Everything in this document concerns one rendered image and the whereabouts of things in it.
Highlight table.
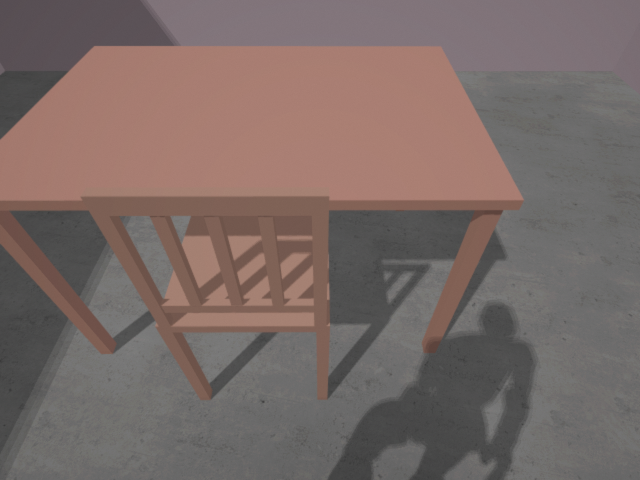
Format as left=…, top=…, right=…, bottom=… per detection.
left=0, top=46, right=524, bottom=354

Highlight chair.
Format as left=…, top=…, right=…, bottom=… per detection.
left=80, top=187, right=330, bottom=400

